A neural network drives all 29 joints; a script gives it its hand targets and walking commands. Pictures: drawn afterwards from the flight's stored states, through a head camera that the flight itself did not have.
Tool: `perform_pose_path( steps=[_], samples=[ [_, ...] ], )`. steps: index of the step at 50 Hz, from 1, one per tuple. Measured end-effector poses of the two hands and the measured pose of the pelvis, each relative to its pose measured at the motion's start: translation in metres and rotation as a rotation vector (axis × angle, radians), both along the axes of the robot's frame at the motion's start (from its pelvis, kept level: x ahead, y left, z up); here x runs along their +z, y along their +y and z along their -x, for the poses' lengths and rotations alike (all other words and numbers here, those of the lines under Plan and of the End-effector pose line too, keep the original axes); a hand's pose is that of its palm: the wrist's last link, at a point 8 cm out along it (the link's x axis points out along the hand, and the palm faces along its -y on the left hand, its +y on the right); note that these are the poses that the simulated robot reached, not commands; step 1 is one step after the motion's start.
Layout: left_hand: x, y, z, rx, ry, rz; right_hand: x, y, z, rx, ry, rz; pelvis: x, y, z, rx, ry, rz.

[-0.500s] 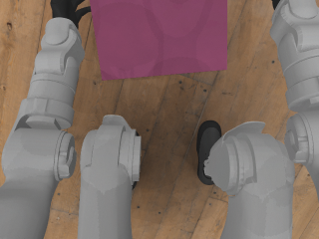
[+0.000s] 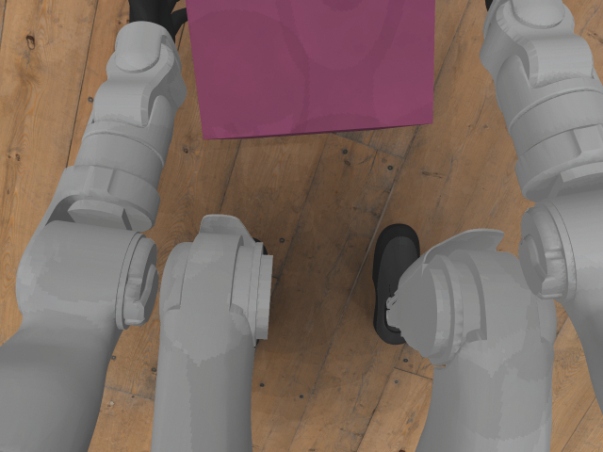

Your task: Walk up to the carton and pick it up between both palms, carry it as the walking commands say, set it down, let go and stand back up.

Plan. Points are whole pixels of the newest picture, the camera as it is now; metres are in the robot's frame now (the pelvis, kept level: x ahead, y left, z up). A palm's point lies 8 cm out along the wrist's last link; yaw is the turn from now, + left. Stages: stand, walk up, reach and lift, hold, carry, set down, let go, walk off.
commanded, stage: reach and lift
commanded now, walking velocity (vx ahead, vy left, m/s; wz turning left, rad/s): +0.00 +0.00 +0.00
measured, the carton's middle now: (307, 37) +0.52 +0.03 -0.23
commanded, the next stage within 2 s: none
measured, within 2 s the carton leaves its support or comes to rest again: leaves its support in 0.70 s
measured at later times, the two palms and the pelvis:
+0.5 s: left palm (158, 17) +0.52 +0.17 -0.18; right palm out of the picture +0.57 -0.12 -0.16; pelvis +0.00 +0.00 -0.01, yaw +1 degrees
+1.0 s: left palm (161, 19) +0.52 +0.17 -0.17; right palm out of the picture +0.58 -0.12 -0.13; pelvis +0.00 +0.00 -0.01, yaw +1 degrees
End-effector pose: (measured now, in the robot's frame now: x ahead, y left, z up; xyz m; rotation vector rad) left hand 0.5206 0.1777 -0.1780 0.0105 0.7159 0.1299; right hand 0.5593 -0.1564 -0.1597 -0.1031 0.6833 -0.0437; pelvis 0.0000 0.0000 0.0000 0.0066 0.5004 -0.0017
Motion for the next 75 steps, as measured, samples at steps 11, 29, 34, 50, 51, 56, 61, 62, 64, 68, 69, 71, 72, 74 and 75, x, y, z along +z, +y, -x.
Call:
perform_pose_path(
  steps=[11,29,34,50,51,56,61,62,64,68,69,71,72,74,75],
  samples=[
    [-0.001,-0.002,0.001,0.037,-0.003,0.002,-0.002,0.041,-0.005,0.023,0.007,-0.032,0.003,0.0,0.002,0.007,0.014,0.001],
    [0.004,-0.008,-0.006,0.022,0.054,-0.006,0.001,0.036,-0.009,0.002,0.04,-0.028,-0.016,0.004,-0.001,0.013,-0.015,-0.003],
    [0.005,-0.011,-0.008,-0.01,0.065,-0.014,0.004,0.031,-0.012,0.011,0.047,-0.02,-0.017,0.002,-0.004,0.011,-0.011,-0.004],
    [0.011,-0.011,0.0,0.006,0.086,-0.049,0.027,0.041,-0.016,0.006,0.014,-0.02,-0.008,-0.003,0.004,0.022,-0.041,0.001],
    [0.013,-0.011,0.001,0.004,0.084,-0.05,0.029,0.04,-0.016,0.006,0.012,-0.019,-0.007,-0.003,0.004,0.022,-0.041,0.002],
    [0.024,-0.014,0.0,-0.002,0.068,-0.043,0.043,0.037,-0.013,-0.004,-0.008,-0.015,0.0,-0.002,0.009,0.023,-0.046,0.009],
    [0.04,-0.018,-0.003,0.006,0.049,-0.022,0.058,0.032,-0.01,-0.03,-0.027,-0.027,0.006,0.0,0.012,0.023,-0.054,0.017],
    [0.043,-0.019,-0.004,0.007,0.047,-0.019,0.06,0.031,-0.009,-0.035,-0.029,-0.029,0.008,0.001,0.012,0.022,-0.056,0.017],
    [0.048,-0.02,-0.005,0.009,0.044,-0.013,0.063,0.029,-0.006,-0.043,-0.032,-0.033,0.011,0.001,0.012,0.02,-0.058,0.018],
    [0.057,-0.022,-0.004,0.01,0.036,-0.013,0.07,0.026,-0.004,-0.051,-0.04,-0.042,0.016,0.001,0.013,0.018,-0.062,0.017],
    [0.058,-0.023,-0.004,0.012,0.036,-0.012,0.071,0.026,-0.003,-0.054,-0.04,-0.046,0.017,0.001,0.013,0.017,-0.062,0.016],
    [0.061,-0.023,-0.003,0.017,0.035,-0.008,0.072,0.025,-0.002,-0.059,-0.04,-0.052,0.02,0.001,0.013,0.015,-0.061,0.014],
    [0.062,-0.023,-0.003,0.021,0.036,-0.005,0.073,0.025,-0.001,-0.061,-0.04,-0.055,0.021,0.001,0.013,0.015,-0.061,0.013],
    [0.065,-0.024,-0.003,0.022,0.031,-0.006,0.076,0.024,-0.001,-0.062,-0.044,-0.061,0.024,0.0,0.012,0.014,-0.059,0.011],
    [0.067,-0.024,-0.002,0.024,0.029,-0.006,0.077,0.024,-0.001,-0.063,-0.047,-0.064,0.025,0.0,0.012,0.013,-0.059,0.01]
  ],
)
